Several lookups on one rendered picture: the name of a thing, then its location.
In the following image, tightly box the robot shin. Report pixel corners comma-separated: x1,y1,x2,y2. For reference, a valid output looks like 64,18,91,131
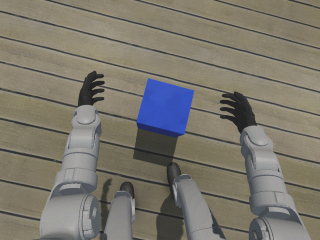
110,190,131,205
173,174,196,185

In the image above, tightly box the carton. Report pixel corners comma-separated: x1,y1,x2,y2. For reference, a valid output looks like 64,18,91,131
136,78,194,138

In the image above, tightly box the left robot upper arm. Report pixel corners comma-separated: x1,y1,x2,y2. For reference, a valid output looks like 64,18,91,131
33,193,102,240

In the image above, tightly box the right robot upper arm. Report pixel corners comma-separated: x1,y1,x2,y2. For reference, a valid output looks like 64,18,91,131
248,216,310,240

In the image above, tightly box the robot right hand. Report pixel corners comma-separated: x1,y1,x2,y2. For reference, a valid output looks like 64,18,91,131
220,91,257,134

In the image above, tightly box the left robot shin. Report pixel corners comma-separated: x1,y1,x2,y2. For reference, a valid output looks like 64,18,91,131
110,190,131,205

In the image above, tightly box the robot left hand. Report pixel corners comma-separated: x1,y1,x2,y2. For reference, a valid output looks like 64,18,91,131
78,71,105,107

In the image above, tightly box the robot left forearm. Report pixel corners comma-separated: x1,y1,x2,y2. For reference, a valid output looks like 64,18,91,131
39,105,102,237

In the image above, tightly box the robot right forearm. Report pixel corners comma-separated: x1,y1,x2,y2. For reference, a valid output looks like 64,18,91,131
239,125,311,240

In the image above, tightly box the right robot shin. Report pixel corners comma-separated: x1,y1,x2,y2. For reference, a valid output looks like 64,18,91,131
173,174,196,185

